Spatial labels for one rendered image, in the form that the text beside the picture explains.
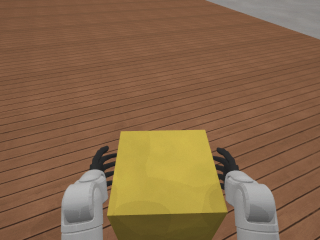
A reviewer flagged right robot hand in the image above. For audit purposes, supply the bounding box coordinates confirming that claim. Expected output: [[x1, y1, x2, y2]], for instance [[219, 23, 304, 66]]
[[212, 147, 239, 190]]

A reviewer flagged carton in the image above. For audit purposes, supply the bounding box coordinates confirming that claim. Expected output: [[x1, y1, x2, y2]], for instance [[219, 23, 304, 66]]
[[107, 130, 228, 240]]

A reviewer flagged left robot hand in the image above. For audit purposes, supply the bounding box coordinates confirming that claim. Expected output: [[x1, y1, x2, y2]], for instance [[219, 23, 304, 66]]
[[89, 146, 117, 187]]

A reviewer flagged robot right forearm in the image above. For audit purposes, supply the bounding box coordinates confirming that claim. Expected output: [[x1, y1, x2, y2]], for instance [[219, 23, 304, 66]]
[[224, 170, 280, 240]]

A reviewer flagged robot left forearm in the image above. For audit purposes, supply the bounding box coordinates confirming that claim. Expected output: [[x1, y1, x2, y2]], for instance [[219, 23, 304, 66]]
[[61, 169, 108, 240]]

